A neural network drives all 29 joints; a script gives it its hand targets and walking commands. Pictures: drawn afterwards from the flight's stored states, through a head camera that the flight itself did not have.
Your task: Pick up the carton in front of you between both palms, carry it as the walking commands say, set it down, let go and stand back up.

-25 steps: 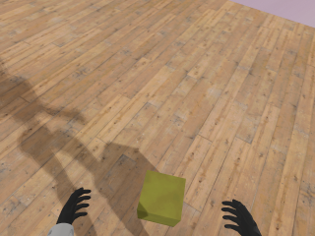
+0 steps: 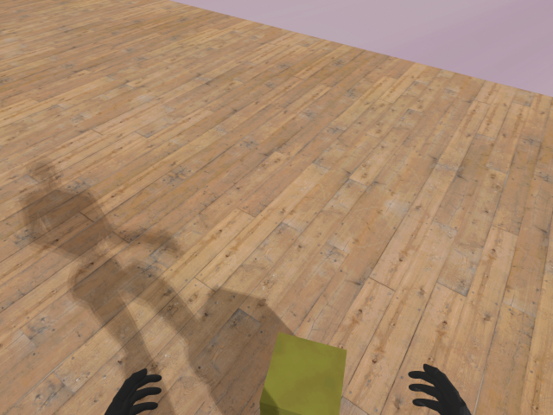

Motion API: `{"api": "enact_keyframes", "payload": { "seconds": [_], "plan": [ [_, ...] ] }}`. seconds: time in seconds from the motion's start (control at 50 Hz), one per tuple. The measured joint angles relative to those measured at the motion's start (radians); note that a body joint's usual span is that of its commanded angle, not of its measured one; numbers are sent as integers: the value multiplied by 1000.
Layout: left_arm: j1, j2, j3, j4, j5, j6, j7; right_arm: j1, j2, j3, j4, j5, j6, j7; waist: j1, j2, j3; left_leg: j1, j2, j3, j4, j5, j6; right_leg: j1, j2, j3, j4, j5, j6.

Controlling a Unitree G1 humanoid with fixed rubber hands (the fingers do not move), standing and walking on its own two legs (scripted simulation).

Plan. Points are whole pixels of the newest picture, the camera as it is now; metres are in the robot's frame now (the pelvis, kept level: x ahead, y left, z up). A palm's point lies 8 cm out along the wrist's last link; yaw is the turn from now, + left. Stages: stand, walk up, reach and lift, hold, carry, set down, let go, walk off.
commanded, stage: let go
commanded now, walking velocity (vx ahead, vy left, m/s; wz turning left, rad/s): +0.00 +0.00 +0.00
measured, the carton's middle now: (302, 388) +0.38 -0.08 -0.65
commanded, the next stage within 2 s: stand in 0.06 s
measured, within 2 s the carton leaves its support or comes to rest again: neither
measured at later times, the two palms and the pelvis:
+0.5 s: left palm out of the picture +0.12 +0.27 -0.08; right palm out of the picture +0.12 -0.31 -0.11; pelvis +0.01 -0.03 -0.01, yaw +2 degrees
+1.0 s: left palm out of the picture +0.10 +0.28 -0.09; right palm out of the picture +0.13 -0.31 -0.10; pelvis +0.01 -0.02 +0.00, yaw +2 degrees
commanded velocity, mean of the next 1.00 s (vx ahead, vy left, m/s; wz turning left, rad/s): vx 0.00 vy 0.00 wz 0.00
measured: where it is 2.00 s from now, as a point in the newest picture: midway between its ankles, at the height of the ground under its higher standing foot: outside the picture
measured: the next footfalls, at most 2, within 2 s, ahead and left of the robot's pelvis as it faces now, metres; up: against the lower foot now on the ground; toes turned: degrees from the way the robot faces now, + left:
none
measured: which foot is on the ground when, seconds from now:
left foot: down 0.00-1.00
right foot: down 0.00-1.00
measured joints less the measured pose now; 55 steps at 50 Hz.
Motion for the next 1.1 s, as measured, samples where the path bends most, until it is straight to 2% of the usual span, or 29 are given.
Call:
{"api": "enact_keyframes", "payload": {
  "seconds": [0.1,0.18,0.24,0.38,0.74,1.1],
  "plan": [
    [-16,-9,8,7,12,15,-7,2,1,2,-2,-6,24,-10,-7,13,14,7,11,-9,-1,8,-15,5,10,-11,9,3,-15],
    [-33,25,9,106,56,-18,18,-5,-33,2,99,-30,-65,-39,-7,35,-14,-63,15,-24,46,-2,-27,-57,14,-28,48,-7,-24],
    [-30,65,29,159,67,-39,27,8,-67,-9,164,-36,-119,-42,-6,46,-22,-93,17,-33,69,-10,-31,-84,15,-38,70,-17,-30],
    [-26,118,58,240,60,-65,24,49,-111,-18,265,-40,-171,-42,0,49,-33,-104,17,-44,80,-25,-36,-99,14,-49,95,-43,-38],
    [-80,120,32,359,40,-70,34,-22,-128,14,367,-22,-191,-65,12,27,-24,-39,17,-46,19,-20,-33,-39,7,-57,55,-52,-35],
    [-93,138,25,443,33,-73,30,-39,-141,27,454,-22,-197,-61,13,23,-19,5,17,-32,-53,33,-33,-3,2,-48,-6,-3,-33]
  ]
}}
